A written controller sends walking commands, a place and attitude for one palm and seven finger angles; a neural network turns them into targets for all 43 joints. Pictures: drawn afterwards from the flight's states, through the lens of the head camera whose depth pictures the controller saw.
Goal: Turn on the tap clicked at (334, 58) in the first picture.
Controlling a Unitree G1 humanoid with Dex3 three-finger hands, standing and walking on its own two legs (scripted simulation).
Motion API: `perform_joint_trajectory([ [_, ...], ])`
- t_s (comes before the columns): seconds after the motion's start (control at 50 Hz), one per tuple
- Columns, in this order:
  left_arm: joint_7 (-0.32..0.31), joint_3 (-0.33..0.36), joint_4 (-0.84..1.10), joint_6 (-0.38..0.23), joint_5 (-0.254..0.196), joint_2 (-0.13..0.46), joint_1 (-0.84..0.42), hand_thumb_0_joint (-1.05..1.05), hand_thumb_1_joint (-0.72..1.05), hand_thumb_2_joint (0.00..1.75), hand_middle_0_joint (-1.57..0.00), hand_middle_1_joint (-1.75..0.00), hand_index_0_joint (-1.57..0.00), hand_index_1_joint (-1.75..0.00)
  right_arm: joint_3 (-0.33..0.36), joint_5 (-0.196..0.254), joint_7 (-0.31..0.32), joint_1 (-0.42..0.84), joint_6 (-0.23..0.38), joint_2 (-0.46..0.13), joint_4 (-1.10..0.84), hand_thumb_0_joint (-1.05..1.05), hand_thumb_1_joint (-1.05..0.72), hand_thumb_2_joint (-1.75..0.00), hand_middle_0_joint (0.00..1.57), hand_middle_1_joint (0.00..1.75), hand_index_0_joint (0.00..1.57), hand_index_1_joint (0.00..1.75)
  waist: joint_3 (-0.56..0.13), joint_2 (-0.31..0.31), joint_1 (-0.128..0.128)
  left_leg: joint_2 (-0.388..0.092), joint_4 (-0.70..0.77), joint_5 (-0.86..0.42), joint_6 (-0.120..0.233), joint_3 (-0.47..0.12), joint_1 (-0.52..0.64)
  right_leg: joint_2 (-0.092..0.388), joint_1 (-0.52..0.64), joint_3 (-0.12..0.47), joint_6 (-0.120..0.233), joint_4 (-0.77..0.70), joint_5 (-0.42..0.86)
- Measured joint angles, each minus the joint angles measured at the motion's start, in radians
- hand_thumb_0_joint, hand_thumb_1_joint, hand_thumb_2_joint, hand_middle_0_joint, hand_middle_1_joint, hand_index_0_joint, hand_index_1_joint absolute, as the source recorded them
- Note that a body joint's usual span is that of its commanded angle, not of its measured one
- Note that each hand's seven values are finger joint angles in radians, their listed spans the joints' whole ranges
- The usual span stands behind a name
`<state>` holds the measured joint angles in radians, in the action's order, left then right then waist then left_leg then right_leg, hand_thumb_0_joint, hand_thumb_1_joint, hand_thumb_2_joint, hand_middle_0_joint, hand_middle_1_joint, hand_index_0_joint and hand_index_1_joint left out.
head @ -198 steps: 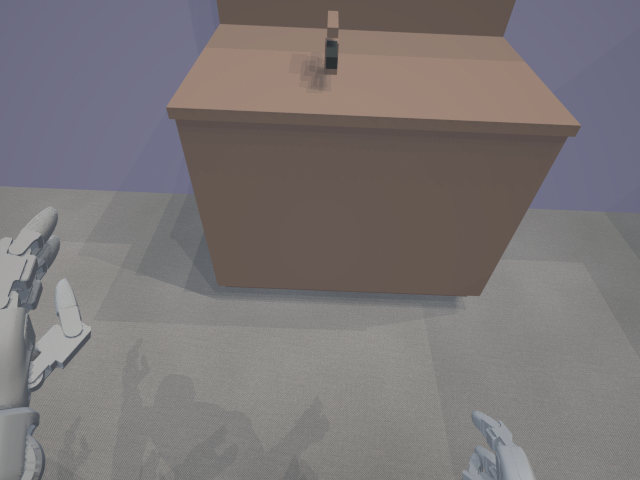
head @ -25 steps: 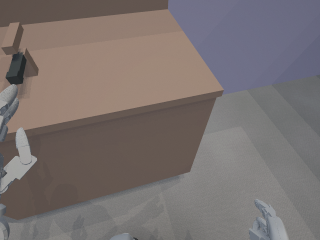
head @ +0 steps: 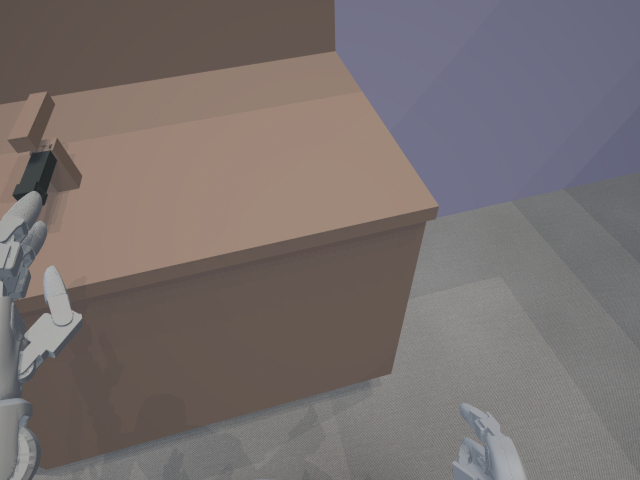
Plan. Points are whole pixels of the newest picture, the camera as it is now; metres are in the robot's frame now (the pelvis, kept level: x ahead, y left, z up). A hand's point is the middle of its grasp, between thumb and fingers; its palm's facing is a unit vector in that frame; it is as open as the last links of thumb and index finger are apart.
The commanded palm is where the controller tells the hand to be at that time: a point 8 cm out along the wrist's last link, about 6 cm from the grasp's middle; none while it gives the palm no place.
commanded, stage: come to a stop and stand still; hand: left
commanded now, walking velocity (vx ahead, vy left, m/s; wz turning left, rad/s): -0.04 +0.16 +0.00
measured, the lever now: (30, 194) +0.45 +0.47 +0.11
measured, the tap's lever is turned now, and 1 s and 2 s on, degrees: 0 0 0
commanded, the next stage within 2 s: look again from close up in 0.86 s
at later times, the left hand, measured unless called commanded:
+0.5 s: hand out of the picture +0.12 +0.28 +0.18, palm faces +0.52 -0.77 -0.36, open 7.4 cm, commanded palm +0.08 +0.30 +0.18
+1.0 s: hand out of the picture +0.13 +0.26 +0.17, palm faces +0.44 -0.76 -0.47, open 7.4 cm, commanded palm +0.07 +0.27 +0.18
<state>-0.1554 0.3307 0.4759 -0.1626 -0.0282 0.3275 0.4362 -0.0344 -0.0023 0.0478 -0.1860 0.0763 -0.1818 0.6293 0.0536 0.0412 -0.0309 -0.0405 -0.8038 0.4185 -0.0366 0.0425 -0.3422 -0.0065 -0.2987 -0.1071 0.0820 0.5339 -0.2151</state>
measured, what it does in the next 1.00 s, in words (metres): steps on the spot: left foot, then right foot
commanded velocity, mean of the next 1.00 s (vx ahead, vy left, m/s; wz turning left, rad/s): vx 0.07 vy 0.00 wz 0.00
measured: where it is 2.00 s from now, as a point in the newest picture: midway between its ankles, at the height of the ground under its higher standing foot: outside the picture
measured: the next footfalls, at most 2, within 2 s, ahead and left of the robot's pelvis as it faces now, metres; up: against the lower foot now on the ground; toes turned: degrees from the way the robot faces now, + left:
left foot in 0.34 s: -0.04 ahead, +0.15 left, +0.00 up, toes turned +5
right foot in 0.62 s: -0.03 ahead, -0.10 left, +0.00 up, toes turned -4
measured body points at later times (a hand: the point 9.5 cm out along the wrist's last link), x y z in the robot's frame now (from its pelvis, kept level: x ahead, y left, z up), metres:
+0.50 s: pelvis -0.07 +0.01 +0.01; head -0.10 +0.02 +0.46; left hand +0.09 +0.32 +0.20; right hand +0.09 -0.20 -0.08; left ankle -0.08 +0.14 -0.73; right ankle -0.04 -0.08 -0.69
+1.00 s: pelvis -0.09 -0.01 +0.00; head -0.07 +0.01 +0.45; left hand +0.10 +0.30 +0.20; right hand +0.07 -0.26 -0.08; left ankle -0.08 +0.10 -0.73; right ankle -0.07 -0.10 -0.73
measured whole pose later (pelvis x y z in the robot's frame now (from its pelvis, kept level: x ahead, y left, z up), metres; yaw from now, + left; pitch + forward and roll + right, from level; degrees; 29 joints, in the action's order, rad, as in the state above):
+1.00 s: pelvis -0.09 -0.01 +0.00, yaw +0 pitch -1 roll +0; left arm -0.11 0.40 0.44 -0.21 0.01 0.45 0.37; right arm 0.04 -0.01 0.07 -0.25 0.09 -0.23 0.62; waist 0.06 -0.03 -0.06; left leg -0.03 -0.57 0.28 0.01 0.06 -0.27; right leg -0.02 -0.26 -0.10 0.05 0.51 -0.24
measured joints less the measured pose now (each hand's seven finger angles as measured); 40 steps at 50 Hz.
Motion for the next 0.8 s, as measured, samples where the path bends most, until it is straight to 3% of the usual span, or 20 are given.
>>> perform_joint_trajectory([
  [0.08,-0.004,-0.005,-0.02,-0.004,0.005,0.003,0.014,0.01,0.89,0.9,-0.21,-0.3,-0.21,-0.3,0.022,0.005,0.014,0.016,-0.024,-0.04,-0.006,0.02,-0.91,-0.9,0.2,0.3,0.21,0.3,-0.005,-0.028,0.038,0.035,-0.144,-0.003,-0.005,-0.018,-0.035,0.021,-0.008,0.0,0.003,-0.038,0.036],
  [0.18,-0.004,0.005,0.012,-0.015,0.004,0.035,0.06,0.01,0.89,0.9,-0.21,-0.3,-0.21,-0.3,0.052,0.006,0.028,0.012,-0.046,-0.074,-0.031,0.02,-0.91,-0.9,0.2,0.3,0.2,0.3,-0.012,-0.052,0.058,0.027,-0.053,0.008,0.005,-0.024,0.01,0.027,-0.027,-0.008,0.006,-0.07,0.075],
  [0.28,-0.01,0.02,0.065,-0.027,0.006,0.051,0.088,0.01,0.89,0.9,-0.21,-0.3,-0.21,-0.3,0.069,0.002,0.026,-0.013,-0.055,-0.088,-0.039,0.02,-0.91,-0.9,0.19,0.3,0.2,0.3,-0.025,-0.074,0.04,0.026,0.146,0.016,0.029,-0.008,0.091,0.033,-0.05,-0.013,-0.002,-0.097,0.119],
  [0.34,-0.015,0.018,0.083,-0.033,0.008,0.046,0.083,0.01,0.89,0.9,-0.21,-0.3,-0.21,-0.3,0.07,-0.001,0.024,-0.035,-0.053,-0.089,-0.043,0.02,-0.91,-0.9,0.19,0.3,0.2,0.3,-0.039,-0.065,0.032,0.02,0.323,-0.06,0.046,0.002,0.162,0.03,-0.068,-0.027,-0.019,-0.078,0.117],
  [0.42,-0.018,0.018,0.031,-0.039,0.02,0.037,0.057,0.01,0.89,0.9,-0.21,-0.3,-0.21,-0.3,0.052,0.003,0.026,-0.07,-0.036,-0.036,-0.022,0.02,-0.91,-0.9,0.19,0.3,0.2,0.3,-0.064,-0.065,0.015,0.013,0.333,-0.148,0.038,0.001,0.177,0.009,-0.109,0.024,-0.077,0.17,-0.103],
  [0.48,-0.014,0.017,-0.029,-0.025,0.027,0.025,0.024,0.01,0.89,0.9,-0.21,-0.3,-0.21,-0.3,0.03,0.01,0.016,-0.098,-0.018,0.007,-0.003,0.02,-0.91,-0.9,0.19,0.3,0.2,0.3,-0.095,-0.044,0.01,-0.005,0.338,-0.15,0.033,-0.016,0.177,0.003,-0.101,0.025,-0.096,0.305,-0.145],
  [0.58,-0.014,-0.001,-0.078,0.004,0.024,-0.006,-0.021,0.01,0.9,0.9,-0.2,-0.3,-0.2,-0.3,-0.015,0.005,0.002,-0.079,0.003,0.054,0.018,0.02,-0.91,-0.9,0.2,0.3,0.21,0.3,-0.086,-0.029,-0.003,-0.026,0.313,-0.149,0.009,-0.003,0.154,0.014,0.02,0.013,-0.107,0.127,-0.185],
  [0.62,-0.012,-0.011,-0.075,0.011,0.025,-0.003,-0.04,0.01,0.9,0.9,-0.2,-0.3,-0.2,-0.3,-0.026,0.002,-0.003,-0.058,0.008,0.063,0.014,0.02,-0.91,-0.9,0.2,0.3,0.21,0.3,-0.063,-0.032,-0.004,-0.031,0.271,-0.134,-0.003,0.006,0.128,0.015,0.076,0.008,-0.099,0.0,-0.116],
  [0.64,-0.01,-0.02,-0.074,0.011,0.027,-0.006,-0.053,0.01,0.9,0.9,-0.2,-0.3,-0.2,-0.3,-0.027,0.0,-0.006,-0.043,0.009,0.06,0.015,0.02,-0.91,-0.9,0.2,0.3,0.21,0.3,-0.045,-0.017,0.001,-0.045,0.244,-0.124,-0.008,0.002,0.114,0.001,0.078,0.001,-0.077,-0.019,-0.049],
  [0.7,0.003,-0.048,-0.046,0.013,0.022,0.0,-0.064,0.01,0.9,0.9,-0.2,-0.3,-0.2,-0.3,-0.015,0.0,-0.012,-0.016,0.0,0.042,0.02,0.02,-0.9,-0.9,0.2,0.3,0.21,0.3,-0.013,0.0,0.033,-0.045,0.129,-0.037,0.011,-0.022,0.056,-0.011,0.058,-0.02,-0.025,0.005,-0.047],
  [0.76,0.014,-0.035,0.01,-0.005,0.007,0.016,-0.007,0.01,0.89,0.9,-0.21,-0.3,-0.21,-0.3,0.004,0.001,-0.011,-0.004,-0.024,0.013,0.018,0.02,-0.91,-0.9,0.2,0.3,0.21,0.3,-0.004,-0.019,0.047,-0.012,-0.008,0.006,0.011,-0.022,0.005,-0.004,0.049,-0.007,-0.015,-0.012,-0.045],
  [0.8,0.013,-0.005,0.044,-0.02,0.0,0.034,0.055,0.01,0.89,0.9,-0.21,-0.3,-0.21,-0.3,0.016,0.002,-0.004,-0.001,-0.04,-0.007,0.005,0.02,-0.91,-0.9,0.2,0.3,0.21,0.3,0.0,-0.03,0.057,-0.003,0.011,-0.002,0.009,-0.01,0.005,-0.004,0.048,0.003,-0.017,-0.031,-0.029],
])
